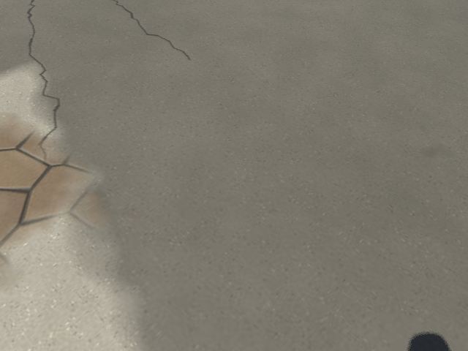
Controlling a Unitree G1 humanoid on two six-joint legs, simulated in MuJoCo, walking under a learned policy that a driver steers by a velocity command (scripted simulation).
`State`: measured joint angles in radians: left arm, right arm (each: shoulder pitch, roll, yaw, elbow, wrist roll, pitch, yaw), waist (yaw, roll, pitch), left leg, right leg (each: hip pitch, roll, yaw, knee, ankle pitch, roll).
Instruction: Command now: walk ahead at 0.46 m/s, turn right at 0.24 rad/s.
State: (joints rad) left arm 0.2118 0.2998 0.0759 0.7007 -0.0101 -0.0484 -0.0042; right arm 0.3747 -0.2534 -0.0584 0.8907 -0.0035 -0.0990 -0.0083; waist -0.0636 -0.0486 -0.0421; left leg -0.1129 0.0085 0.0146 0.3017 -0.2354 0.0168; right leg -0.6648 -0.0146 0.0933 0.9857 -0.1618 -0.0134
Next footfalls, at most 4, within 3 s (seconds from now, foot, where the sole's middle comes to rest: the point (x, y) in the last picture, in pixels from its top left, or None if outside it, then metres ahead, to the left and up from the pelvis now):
0.24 right None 0.28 -0.16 -0.79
0.70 left None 0.46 0.08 -0.79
1.10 right None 0.47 -0.17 -0.79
2.32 right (221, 241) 0.90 -0.03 -0.79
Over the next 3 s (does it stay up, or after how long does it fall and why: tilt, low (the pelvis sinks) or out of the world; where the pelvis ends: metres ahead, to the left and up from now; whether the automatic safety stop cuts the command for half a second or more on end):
stays up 1.09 0.07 -0.01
